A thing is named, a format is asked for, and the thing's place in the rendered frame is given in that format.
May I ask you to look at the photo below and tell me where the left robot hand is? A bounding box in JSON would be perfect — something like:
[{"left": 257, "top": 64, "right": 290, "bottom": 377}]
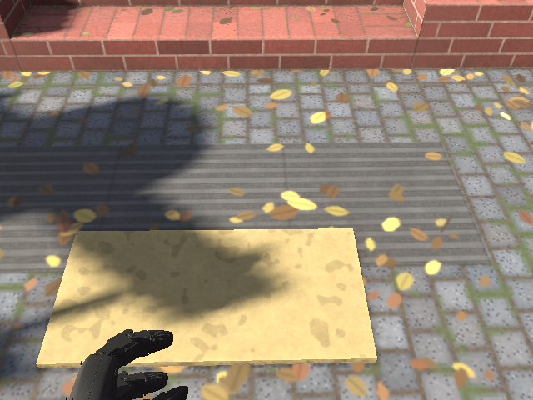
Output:
[{"left": 65, "top": 329, "right": 188, "bottom": 400}]

